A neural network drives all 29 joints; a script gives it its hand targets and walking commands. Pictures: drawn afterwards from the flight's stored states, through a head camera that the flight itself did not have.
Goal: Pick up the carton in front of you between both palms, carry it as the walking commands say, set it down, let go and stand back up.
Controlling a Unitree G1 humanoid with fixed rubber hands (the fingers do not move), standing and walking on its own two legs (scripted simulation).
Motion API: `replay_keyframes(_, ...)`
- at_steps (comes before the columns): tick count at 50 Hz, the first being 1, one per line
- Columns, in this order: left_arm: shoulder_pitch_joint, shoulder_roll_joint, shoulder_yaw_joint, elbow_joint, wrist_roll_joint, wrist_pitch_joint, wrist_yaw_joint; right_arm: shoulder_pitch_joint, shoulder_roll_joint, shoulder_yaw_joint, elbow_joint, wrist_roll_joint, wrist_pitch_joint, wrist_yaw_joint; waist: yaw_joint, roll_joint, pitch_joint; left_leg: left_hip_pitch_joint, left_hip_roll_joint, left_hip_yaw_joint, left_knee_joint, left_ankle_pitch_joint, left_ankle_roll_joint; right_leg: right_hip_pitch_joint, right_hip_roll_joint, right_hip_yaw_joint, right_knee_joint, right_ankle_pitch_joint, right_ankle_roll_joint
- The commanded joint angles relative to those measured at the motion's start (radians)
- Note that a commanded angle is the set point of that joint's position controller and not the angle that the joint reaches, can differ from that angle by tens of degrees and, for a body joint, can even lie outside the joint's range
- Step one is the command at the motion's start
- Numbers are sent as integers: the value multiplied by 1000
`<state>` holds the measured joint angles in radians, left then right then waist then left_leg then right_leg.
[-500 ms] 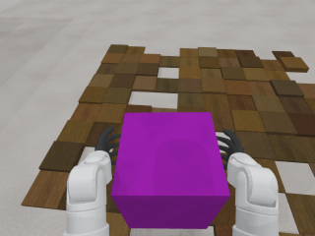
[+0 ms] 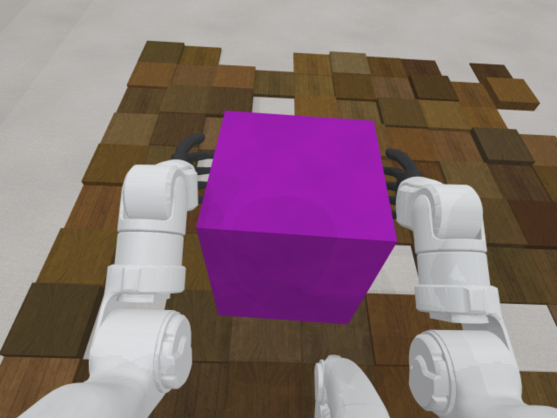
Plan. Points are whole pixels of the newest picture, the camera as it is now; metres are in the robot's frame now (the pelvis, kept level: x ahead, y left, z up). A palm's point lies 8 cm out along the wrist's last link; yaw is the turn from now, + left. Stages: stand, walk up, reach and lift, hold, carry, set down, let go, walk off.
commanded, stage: carry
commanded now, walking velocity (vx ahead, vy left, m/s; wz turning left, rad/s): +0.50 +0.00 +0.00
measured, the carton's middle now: (290, 224) +0.38 -0.01 +0.03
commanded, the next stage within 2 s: none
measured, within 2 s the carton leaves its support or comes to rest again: neither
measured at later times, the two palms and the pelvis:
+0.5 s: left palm (164, 16) +0.67 +0.19 +0.20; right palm (345, 17) +0.70 -0.11 +0.19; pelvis +0.36 +0.00 +0.05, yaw +2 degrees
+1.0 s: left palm out of the picture +0.95 +0.16 +0.14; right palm out of the picture +0.95 -0.14 +0.13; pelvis +0.67 +0.01 +0.03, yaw +0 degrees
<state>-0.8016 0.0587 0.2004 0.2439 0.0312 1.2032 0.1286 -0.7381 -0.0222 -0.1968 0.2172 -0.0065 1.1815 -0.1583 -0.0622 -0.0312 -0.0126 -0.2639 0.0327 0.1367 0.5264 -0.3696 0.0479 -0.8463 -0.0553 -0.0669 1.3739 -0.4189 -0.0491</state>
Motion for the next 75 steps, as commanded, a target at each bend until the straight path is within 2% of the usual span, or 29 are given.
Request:
replay_keyframes(1, -731, -1129, -536, -162, -376, -38, -150, -938, 1114, 569, -258, 487, -34, 249, -3, 160, -404, 434, 216, -231, -129, 525, 169, -199, -29, -14, -107, 50, -11)
replay_keyframes(5, -704, -1089, -546, -206, -366, -5, -147, -901, 1082, 571, -300, 457, 6, 233, 46, 176, -402, 245, 128, -18, -105, 1002, 90, 332, 105, -183, -611, 324, -31)
replay_keyframes(7, -666, -1087, -550, -235, -366, 14, -158, -844, 1052, 566, -332, 425, 31, 225, 148, 187, -550, 280, 108, 38, 227, 1172, 17, 694, 157, -195, -836, 474, -34)
replay_keyframes(8, -655, -1092, -561, -267, -372, 23, -169, -827, 1035, 569, -347, 404, 39, 223, 194, 128, -606, 146, 77, 3, 427, 930, -8, 930, 79, -112, -881, 532, -27)
replay_keyframes(9, -648, -1059, -559, -269, -359, 24, -175, -790, 1046, 557, -365, 380, 58, 223, 143, -248, -812, -236, -97, -62, 818, 184, -69, 1284, -269, 490, -865, 770, -262)
replay_keyframes(10, -563, -1101, -566, -279, -363, 36, -180, -744, 1006, 540, -383, 342, 74, 220, 165, -286, -873, -293, -141, -184, 1021, -58, -42, 1302, -277, 635, -924, 750, -316)
replay_keyframes(12, -602, -1118, -598, -444, -386, 46, -194, -721, 1011, 535, -470, 304, 83, 219, 159, -104, -726, -455, -51, -212, 991, -56, -7, 1242, -261, 497, -887, 746, -240)
replay_keyframes(15, -611, -1127, -648, -666, -416, 61, -199, -614, 985, 546, -588, 238, 94, 209, 155, -31, -588, -493, 3, -200, 745, -27, -4, 1124, -224, 397, -924, 671, -180)
replay_keyframes(18, -467, -1070, -694, -725, -399, 85, -208, -422, 940, 561, -612, 174, 95, 201, 161, -19, -566, -440, -12, -163, 388, -79, -38, 1102, -231, 323, -949, 775, -186)
replay_keyframes(21, -326, -1040, -727, -691, -387, 103, -241, -283, 924, 594, -611, 142, 103, 211, 139, -68, -560, -322, -29, -93, 160, 220, -65, 1047, -181, 165, -933, 855, -154)
replay_keyframes(27, -125, -1003, -739, -556, -337, 121, -282, -165, 926, 683, -570, 203, 140, 270, 65, -46, -419, 211, -31, 41, -190, 504, -49, 647, -61, -45, -747, 534, -32)
replay_keyframes(29, -102, -988, -720, -532, -322, 150, -286, -119, 921, 684, -495, 217, 153, 287, 31, 271, -470, 651, 310, -413, -83, 771, 129, 151, 52, -44, -338, -74, 44)
replay_keyframes(31, -63, -1020, -704, -493, -317, 156, -290, -100, 949, 689, -486, 245, 158, 294, 19, 203, -445, 624, 360, -558, -170, 419, 178, -37, 29, 41, -169, -108, 32)
replay_keyframes(32, -72, -1026, -698, -502, -311, 148, -291, -144, 990, 711, -521, 275, 155, 301, 33, 86, -406, 522, 354, -546, -215, 301, 167, -14, -11, 73, -180, -35, 27)
replay_keyframes(36, -64, -1094, -716, -541, -295, 116, -282, -206, 1088, 766, -583, 347, 130, 326, 51, 97, -333, 314, 264, -334, -350, 93, 118, 89, -45, 51, -328, 155, 57)
replay_keyframes(41, 60, -1136, -758, -523, -270, 68, -274, -60, 1105, 770, -520, 342, 86, 344, 46, 132, -266, 273, 194, -139, -392, 257, 92, 193, -19, -50, -671, 307, 82)
replay_keyframes(47, -70, -1066, -808, -536, -326, 21, -275, -134, 1022, 784, -516, 335, 30, 329, 46, 198, -252, 368, 186, -42, -254, 587, 52, 323, 4, -106, -827, 359, 7)
replay_keyframes(49, -132, -1023, -792, -505, -337, 10, -269, -202, 984, 784, -499, 342, 20, 313, 96, 178, -344, 303, 153, 35, 16, 781, 17, 589, 77, -185, -877, 283, -14)
replay_keyframes(50, -153, -1000, -773, -476, -340, 7, -268, -245, 970, 784, -482, 338, 14, 301, 143, 123, -416, 171, 107, 55, 256, 692, -11, 819, 79, -176, -887, 272, -12)
replay_keyframes(51, -187, -964, -759, -450, -342, -7, -269, -305, 972, 785, -483, 340, 9, 288, 149, -113, -487, -199, 7, 25, 550, 394, -56, 1093, -122, 191, -912, 35, -107)
replay_keyframes(52, -185, -979, -741, -388, -349, -16, -263, -364, 943, 758, -471, 336, 8, 278, 172, -285, -454, -366, -101, -46, 779, -115, -55, 1049, -252, 528, -1072, 67, -184)
replay_keyframes(55, -381, -993, -744, -362, -412, -36, -256, -444, 963, 707, -347, 330, -8, 244, 109, 1, -392, -434, 23, -166, 774, -35, 1, 882, -248, 364, -1038, 183, -166)
replay_keyframes(62, -584, -1042, -608, -161, -431, -56, -238, -657, 1001, 605, -158, 344, -17, 204, 129, -104, -392, -363, 27, -86, 278, 145, -29, 788, -191, 143, -1063, 280, -174)
replay_keyframes(66, -670, -1080, -551, -92, -411, -57, -230, -745, 1048, 544, -75, 355, -16, 213, 129, -106, -394, -227, -10, -43, 9, 402, -20, 818, -136, 48, -1018, 381, -109)
replay_keyframes(69, -703, -1104, -529, -74, -400, -50, -219, -772, 1084, 510, -30, 361, -7, 228, 95, -76, -415, -100, -1, -41, -122, 552, 7, 836, -116, 6, -862, 445, -79)
replay_keyframes(71, -698, -1114, -514, -47, -388, -40, -213, -743, 1083, 474, 19, 354, 0, 238, 51, 46, -452, 169, -31, 16, -191, 565, 2, 700, -37, -62, -586, 449, -42)
replay_keyframes(72, -718, -1140, -489, -30, -395, -23, -213, -743, 1044, 449, 33, 322, -3, 238, 21, 308, -578, 581, 205, -350, -64, 640, 170, 309, 45, -38, -336, 296, 28)
replay_keyframes(73, -719, -1150, -490, -42, -386, -14, -213, -707, 1066, 437, 57, 327, -1, 239, -28, 392, -560, 684, 294, -535, -97, 635, 260, 33, 118, -18, -143, -86, 35)
replay_keyframes(75, -717, -1178, -497, -82, -384, -1, -213, -731, 1124, 463, -25, 360, 2, 246, -44, 144, -509, 598, 273, -500, -80, 551, 224, -32, 45, 74, -170, -35, 13)
